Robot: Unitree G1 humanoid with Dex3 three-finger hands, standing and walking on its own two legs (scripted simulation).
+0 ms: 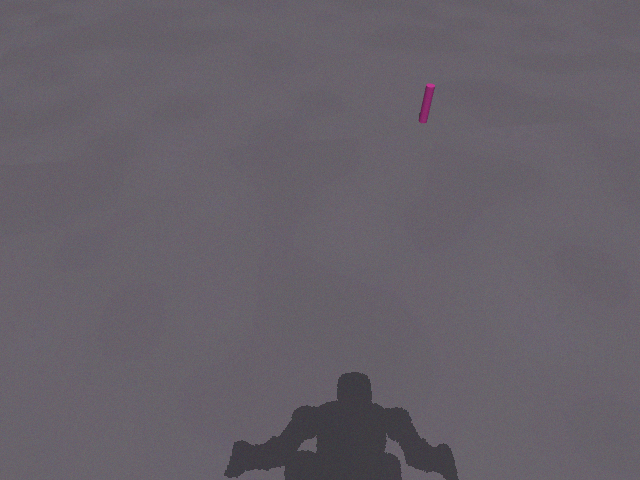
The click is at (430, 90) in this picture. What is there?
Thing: slim round
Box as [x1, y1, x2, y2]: [419, 83, 434, 122]
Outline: 430,83 426,84 419,117 420,122 425,122 427,118 434,85
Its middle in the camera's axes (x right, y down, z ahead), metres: +0.62 -0.82 +2.29
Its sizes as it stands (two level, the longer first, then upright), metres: 0.050 0.050 0.227
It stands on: the floor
